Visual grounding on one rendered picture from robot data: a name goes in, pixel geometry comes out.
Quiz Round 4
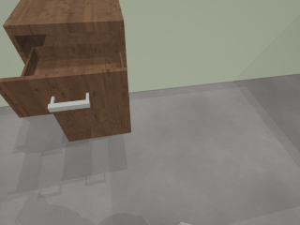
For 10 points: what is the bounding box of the drawer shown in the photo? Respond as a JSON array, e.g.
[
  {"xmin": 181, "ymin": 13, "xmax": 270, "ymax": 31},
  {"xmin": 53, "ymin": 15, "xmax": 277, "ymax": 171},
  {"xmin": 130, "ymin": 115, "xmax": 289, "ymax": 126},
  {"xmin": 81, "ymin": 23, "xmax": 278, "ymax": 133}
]
[{"xmin": 0, "ymin": 41, "xmax": 129, "ymax": 118}]

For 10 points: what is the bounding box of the cabinet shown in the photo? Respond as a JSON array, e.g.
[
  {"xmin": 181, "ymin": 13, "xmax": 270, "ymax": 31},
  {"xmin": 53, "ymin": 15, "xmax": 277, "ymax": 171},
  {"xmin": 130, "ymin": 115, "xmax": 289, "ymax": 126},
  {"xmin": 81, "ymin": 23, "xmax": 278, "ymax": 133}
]
[{"xmin": 3, "ymin": 0, "xmax": 131, "ymax": 142}]

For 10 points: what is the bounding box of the handle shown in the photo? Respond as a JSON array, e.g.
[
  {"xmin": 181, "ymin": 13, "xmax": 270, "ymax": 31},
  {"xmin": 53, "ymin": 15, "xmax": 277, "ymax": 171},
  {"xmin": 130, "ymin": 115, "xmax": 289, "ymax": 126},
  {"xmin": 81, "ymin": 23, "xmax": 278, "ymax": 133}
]
[{"xmin": 47, "ymin": 93, "xmax": 91, "ymax": 113}]

